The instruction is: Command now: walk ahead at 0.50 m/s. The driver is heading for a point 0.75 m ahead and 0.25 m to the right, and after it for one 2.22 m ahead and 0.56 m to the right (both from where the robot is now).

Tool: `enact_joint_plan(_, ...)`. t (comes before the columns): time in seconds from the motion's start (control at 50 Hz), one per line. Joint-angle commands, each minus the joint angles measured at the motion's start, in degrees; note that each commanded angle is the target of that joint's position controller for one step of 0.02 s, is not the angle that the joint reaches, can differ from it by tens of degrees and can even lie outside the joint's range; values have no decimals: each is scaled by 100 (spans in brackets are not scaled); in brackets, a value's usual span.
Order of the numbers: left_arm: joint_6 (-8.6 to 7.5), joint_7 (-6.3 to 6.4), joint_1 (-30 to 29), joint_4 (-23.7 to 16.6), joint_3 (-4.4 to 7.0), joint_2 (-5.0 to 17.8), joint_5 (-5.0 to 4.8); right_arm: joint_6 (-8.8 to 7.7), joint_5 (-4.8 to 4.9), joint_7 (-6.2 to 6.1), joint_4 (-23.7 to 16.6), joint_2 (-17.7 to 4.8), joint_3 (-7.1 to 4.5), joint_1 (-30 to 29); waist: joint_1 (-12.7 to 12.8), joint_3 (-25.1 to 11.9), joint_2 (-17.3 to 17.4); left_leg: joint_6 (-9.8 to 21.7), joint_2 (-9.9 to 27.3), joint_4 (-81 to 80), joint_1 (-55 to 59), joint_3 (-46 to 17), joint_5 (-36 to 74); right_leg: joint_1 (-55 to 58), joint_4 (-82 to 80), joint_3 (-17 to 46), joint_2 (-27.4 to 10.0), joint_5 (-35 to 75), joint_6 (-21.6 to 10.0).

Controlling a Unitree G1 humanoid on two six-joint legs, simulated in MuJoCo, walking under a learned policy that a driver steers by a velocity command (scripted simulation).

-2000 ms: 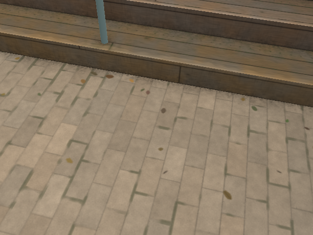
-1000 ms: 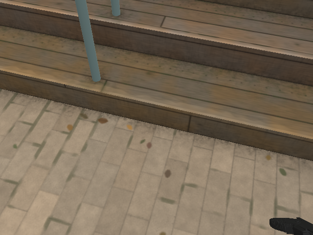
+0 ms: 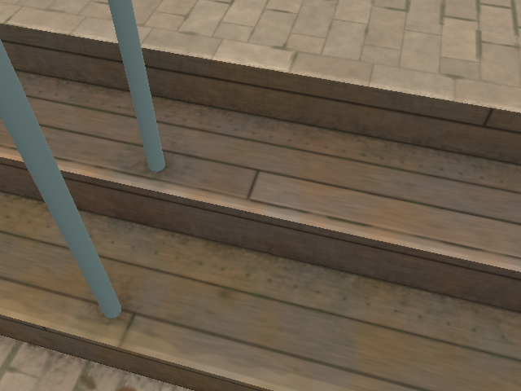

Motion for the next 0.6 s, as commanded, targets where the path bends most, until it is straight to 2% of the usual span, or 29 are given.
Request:
enact_joint_plan(0.02, -48, 24, -90, -433, 6, 520, -121, -128, -215, -187, 422, -1262, -377, 2454, -1155, -1489, 455, 634, 1277, -332, 3546, -1548, 291, -2115, 3556, -54, -674, 3184, -255)
enact_joint_plan(0.04, -15, 26, 477, -364, -2, 328, -197, -59, -102, -134, 541, -1704, -514, 2577, -870, -1906, 1557, 1328, 2353, -947, 4199, -3663, 922, -3481, 5117, 67, 290, -838, -162)
enact_joint_plan(0.06, 59, 54, 33, -293, 113, 771, -36, -26, 100, -80, 457, -1323, -449, 2035, -705, -1299, 458, 1120, 1960, -1086, 3508, -3211, 179, -3730, 5330, 748, -195, -494, -275)
enact_joint_plan(0.08, 42, 12, -270, -363, 108, 680, -10, -48, 151, -47, 358, -961, -359, 1461, -522, -591, 296, 969, 1718, -1308, 2725, -2551, 16, -3775, 5159, 674, -394, -8, -275)
enact_joint_plan(0.1, 45, -11, -436, -360, 80, 561, -25, -78, 149, -28, 344, -684, -281, 1195, -400, -289, 179, 797, 1450, -1572, 2232, -2059, 178, -3625, 4835, 645, -597, 301, -254)
enact_joint_plan(0.12, 94, -25, -544, -359, 75, 533, 50, -116, 150, -52, 390, -566, -237, 1127, -309, -139, 231, 674, 1263, -1716, 1885, -1697, 629, -3407, 4611, 616, -679, 470, -185)
enact_joint_plan(0.16, 167, -84, -443, -297, 46, 385, 143, -181, 140, -69, 538, -524, -218, 1315, -200, -288, 293, 663, 1115, -1774, 1617, -1196, 1426, -3016, 4572, 482, -616, 592, -79)
enact_joint_plan(0.2, 187, -123, -588, -319, 56, 362, 164, -233, 179, -73, 634, -641, -245, 1463, -163, -336, 285, 724, 1032, -1812, 1650, -957, 1688, -3147, 4430, 366, -645, 776, -9)
enact_joint_plan(0.24, 199, -134, -1042, -443, 55, 366, 168, -265, 205, -98, 725, -721, -271, 1592, -238, -213, 206, 747, 1015, -1967, 1653, -845, 1359, -3415, 4060, 313, -751, 1070, 50)
enact_joint_plan(0.26, 212, -137, -1273, -507, 44, 349, 163, -262, 182, -122, 794, -647, -250, 1762, -337, -242, 231, 752, 1040, -1982, 1832, -900, 1259, -3605, 4070, 248, -760, 1133, 87)
enact_joint_plan(0.28, 258, -112, -1108, -429, 15, 223, 155, -240, 144, -132, 899, -571, -244, 1981, -318, -373, 451, 851, 1045, -1974, 1889, -905, 785, -3653, 4512, 96, -742, 1050, 82)
enact_joint_plan(0.3, 260, -103, -1305, -475, 22, 276, 168, -199, 135, -142, 922, -454, -205, 2087, -381, -201, 349, 908, 1065, -2069, 1906, -1002, 322, -3976, 4590, 120, -827, 1108, 95)
enact_joint_plan(0.34, 253, -90, -1739, -611, 27, 260, 185, -174, 106, -159, 1015, -465, -202, 2361, -470, 102, 174, 1013, 1181, -2092, 2219, -1234, 138, -4748, 4962, 51, -884, 1011, 120)
enact_joint_plan(0.36, 269, -88, -1852, -660, -4, 178, 174, -161, 94, -163, 1050, -492, -192, 2411, -442, 154, 100, 1052, 1197, -1975, 2440, -1294, 316, -5076, 5136, -13, -890, 877, 137)
enact_joint_plan(0.38, 277, -61, -1866, -651, -4, 108, 177, -160, 48, -180, 1166, -534, -205, 2720, -505, 97, 228, 1212, 1401, -1883, 2932, -1485, 482, -5706, 6074, -41, -838, 497, 80)
enact_joint_plan(0.4, 322, -3, -1989, -766, 60, 127, 158, -149, 11, -267, 1324, -595, -232, 3183, -691, 129, 425, 1497, 1743, -1815, 3590, -1787, 520, -6730, 7594, 133, -772, -142, 27)
enact_joint_plan(0.42, 316, 83, -2324, -954, 124, 164, 106, -168, -29, -325, 1403, -661, -281, 3468, -817, 295, 343, 1564, 2021, -1844, 4057, -1908, 78, -7769, 8718, 724, -678, -709, -86)
enact_joint_plan(0.46, 274, 166, -2926, -1370, 61, -30, -45, -197, -180, -363, 1486, -514, -239, 3520, -793, 693, 96, 1243, 2122, -1874, 4366, -1632, -542, -9227, 10020, 1191, -506, -1478, -360)
enact_joint_plan(0.48, 258, 198, -3203, -1574, -26, -191, -99, -204, -230, -354, 1530, -458, -196, 3531, -816, 820, -13, 1037, 2156, -1870, 4408, -1463, -560, -9797, 10587, 1160, -409, -1773, -497)
enact_joint_plan(0.5, 261, 228, -3396, -1789, -83, -280, -76, -236, -220, -330, 1520, -412, -159, 3439, -769, 854, -120, 801, 2082, -1919, 4243, -1176, -761, -9942, 10644, 1102, -409, -1883, -575)
enact_joint_plan(0.54, 300, 241, -4215, -2397, -225, -400, -17, -319, -109, -261, 1601, -236, -43, 3313, -815, 1097, -238, 375, 1739, -2321, 3424, -463, -947, -9696, 9917, 477, -407, -2133, -552)
enact_joint_plan(0.56, 337, 196, -4513, -2799, -402, -597, 2, -266, 22, -265, 1712, -187, 24, 3188, -637, 1207, -187, 163, 1404, -2652, 2577, -45, -930, -9049, 8805, 204, -617, -2070, -576)
enact_joint_plan(0.58, 365, 169, -4462, -2979, -446, -576, 2, -252, 54, -295, 1694, -310, 26, 3033, -558, 1140, -133, 276, 1298, -3077, 2038, 145, -349, -8292, 8061, -257, -662, -1882, -497)
enact_joint_plan(0.6, 445, 29, -3705, -2898, -547, -687, 6, -179, 215, -321, 1487, -419, 30, 2513, -175, 680, -280, 368, 1046, -3450, 763, 679, 990, -5784, 6487, -586, -752, -735, -607)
